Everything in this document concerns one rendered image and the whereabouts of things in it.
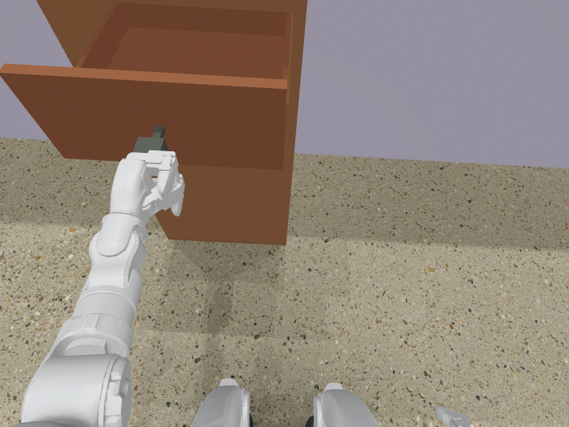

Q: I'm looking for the robot right shin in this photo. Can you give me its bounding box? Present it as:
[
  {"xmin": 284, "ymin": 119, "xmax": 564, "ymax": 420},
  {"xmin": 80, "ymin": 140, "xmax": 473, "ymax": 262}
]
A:
[{"xmin": 323, "ymin": 383, "xmax": 342, "ymax": 393}]

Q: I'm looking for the cabinet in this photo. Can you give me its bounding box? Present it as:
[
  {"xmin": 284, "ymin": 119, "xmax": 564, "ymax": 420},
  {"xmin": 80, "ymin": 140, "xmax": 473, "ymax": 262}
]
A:
[{"xmin": 36, "ymin": 0, "xmax": 308, "ymax": 246}]

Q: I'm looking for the robot right thigh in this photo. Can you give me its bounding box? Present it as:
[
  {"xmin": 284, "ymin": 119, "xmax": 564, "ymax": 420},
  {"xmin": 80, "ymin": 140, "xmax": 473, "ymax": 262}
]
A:
[{"xmin": 313, "ymin": 389, "xmax": 380, "ymax": 427}]

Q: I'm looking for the drawer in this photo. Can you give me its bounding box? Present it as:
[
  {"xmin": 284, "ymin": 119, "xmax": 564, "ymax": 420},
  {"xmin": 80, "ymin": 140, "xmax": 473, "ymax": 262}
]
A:
[{"xmin": 0, "ymin": 2, "xmax": 292, "ymax": 170}]

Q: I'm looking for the robot right hand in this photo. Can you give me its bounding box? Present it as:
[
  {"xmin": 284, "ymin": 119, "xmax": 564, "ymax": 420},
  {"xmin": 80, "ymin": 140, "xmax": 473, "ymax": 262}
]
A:
[{"xmin": 435, "ymin": 406, "xmax": 474, "ymax": 427}]

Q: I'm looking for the handle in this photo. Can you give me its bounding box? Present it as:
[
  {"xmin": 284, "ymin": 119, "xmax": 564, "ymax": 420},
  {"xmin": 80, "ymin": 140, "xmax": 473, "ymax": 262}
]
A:
[{"xmin": 133, "ymin": 125, "xmax": 169, "ymax": 153}]

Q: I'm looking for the left robot forearm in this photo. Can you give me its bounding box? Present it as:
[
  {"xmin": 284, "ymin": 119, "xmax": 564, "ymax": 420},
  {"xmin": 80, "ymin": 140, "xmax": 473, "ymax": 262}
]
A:
[{"xmin": 21, "ymin": 213, "xmax": 148, "ymax": 423}]

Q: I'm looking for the robot left hand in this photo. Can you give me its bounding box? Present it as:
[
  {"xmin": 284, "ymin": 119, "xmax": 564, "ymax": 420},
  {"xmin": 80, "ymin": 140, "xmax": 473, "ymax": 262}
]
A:
[{"xmin": 109, "ymin": 150, "xmax": 185, "ymax": 226}]

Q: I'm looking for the robot left upper arm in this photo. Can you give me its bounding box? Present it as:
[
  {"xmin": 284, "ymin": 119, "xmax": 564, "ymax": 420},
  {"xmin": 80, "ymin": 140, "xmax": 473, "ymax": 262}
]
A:
[{"xmin": 9, "ymin": 353, "xmax": 132, "ymax": 427}]

